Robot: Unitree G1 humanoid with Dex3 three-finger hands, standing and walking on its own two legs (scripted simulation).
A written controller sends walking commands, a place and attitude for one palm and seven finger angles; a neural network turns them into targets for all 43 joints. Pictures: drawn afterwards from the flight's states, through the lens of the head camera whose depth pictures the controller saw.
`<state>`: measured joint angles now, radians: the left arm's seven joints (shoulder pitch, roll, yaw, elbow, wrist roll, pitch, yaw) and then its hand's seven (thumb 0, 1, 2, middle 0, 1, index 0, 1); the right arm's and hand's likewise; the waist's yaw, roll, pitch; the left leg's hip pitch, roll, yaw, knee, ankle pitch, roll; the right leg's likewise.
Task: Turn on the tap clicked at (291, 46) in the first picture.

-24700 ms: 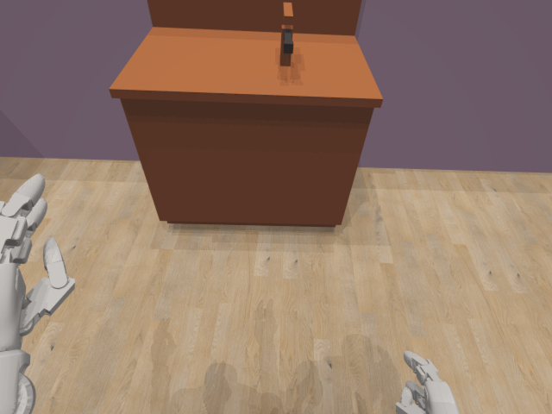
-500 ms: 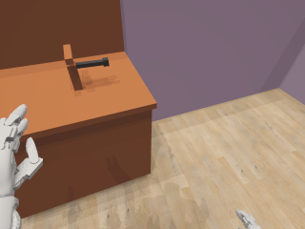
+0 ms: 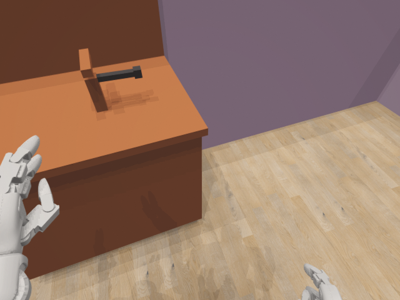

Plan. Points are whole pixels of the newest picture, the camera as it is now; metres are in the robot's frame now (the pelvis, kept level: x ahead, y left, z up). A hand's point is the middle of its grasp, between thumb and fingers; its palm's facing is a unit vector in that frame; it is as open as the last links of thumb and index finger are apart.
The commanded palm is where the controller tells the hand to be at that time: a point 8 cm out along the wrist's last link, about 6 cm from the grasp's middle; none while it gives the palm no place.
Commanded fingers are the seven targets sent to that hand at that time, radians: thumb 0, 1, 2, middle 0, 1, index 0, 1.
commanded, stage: stand and check the lever's angle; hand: left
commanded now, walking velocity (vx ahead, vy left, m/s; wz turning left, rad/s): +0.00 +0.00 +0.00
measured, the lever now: (137, 72) +0.74 +0.25 +0.08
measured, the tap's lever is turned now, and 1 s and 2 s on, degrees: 86 86 86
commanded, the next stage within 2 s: stand and wait in 0.04 s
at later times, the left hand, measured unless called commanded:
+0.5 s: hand (36, 210) +0.21 +0.26 +0.16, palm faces +0.40 -0.85 -0.35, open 7.4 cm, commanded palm +0.16 +0.30 +0.18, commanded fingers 0.00 0.90 0.90 -0.20 -0.30 -0.20 -0.30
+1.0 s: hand (23, 216) +0.20 +0.28 +0.15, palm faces +0.40 -0.84 -0.36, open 7.4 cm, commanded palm +0.15 +0.31 +0.18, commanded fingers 0.00 0.90 0.90 -0.20 -0.30 -0.20 -0.30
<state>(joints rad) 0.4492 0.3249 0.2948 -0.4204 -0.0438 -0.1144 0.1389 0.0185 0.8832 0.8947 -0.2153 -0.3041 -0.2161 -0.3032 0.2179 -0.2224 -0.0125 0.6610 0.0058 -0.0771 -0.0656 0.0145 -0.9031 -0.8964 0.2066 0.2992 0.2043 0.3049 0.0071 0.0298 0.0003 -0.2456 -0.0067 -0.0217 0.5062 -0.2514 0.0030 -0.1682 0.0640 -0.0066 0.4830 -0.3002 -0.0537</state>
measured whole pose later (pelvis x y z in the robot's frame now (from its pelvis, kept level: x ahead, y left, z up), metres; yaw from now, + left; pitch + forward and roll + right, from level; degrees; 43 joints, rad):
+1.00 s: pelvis -0.02 +0.03 +0.01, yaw +0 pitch +0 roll -1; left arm 0.46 0.34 0.30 -0.42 -0.04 -0.12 0.16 0.02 0.89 0.89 -0.21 -0.30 -0.21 -0.30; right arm 0.19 -0.21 0.00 0.62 -0.01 -0.07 -0.08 0.01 -0.90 -0.90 0.20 0.30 0.20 0.30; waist 0.01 0.02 -0.02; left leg -0.24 -0.03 0.00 0.42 -0.17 0.05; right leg -0.15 0.04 0.01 0.35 -0.20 -0.01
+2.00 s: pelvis -0.01 +0.03 +0.01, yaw -1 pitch +0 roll -1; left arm 0.46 0.34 0.29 -0.41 -0.05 -0.11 0.15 0.02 0.89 0.89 -0.21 -0.30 -0.21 -0.30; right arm 0.18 -0.21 0.00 0.62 0.00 -0.06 -0.08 0.01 -0.90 -0.90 0.20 0.30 0.20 0.30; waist 0.01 0.04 -0.02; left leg -0.24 -0.02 -0.01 0.42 -0.18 0.04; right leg -0.14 0.05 0.01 0.33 -0.20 -0.01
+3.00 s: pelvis -0.01 +0.02 +0.01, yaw +0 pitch +0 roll -1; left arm 0.47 0.34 0.29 -0.42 -0.05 -0.11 0.15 0.02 0.89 0.89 -0.21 -0.30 -0.21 -0.30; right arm 0.19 -0.22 0.00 0.62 0.00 -0.07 -0.08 0.01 -0.90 -0.90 0.21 0.30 0.20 0.30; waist 0.01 0.04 -0.03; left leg -0.24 -0.02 -0.01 0.42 -0.18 0.03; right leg -0.14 0.05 0.01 0.34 -0.21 -0.02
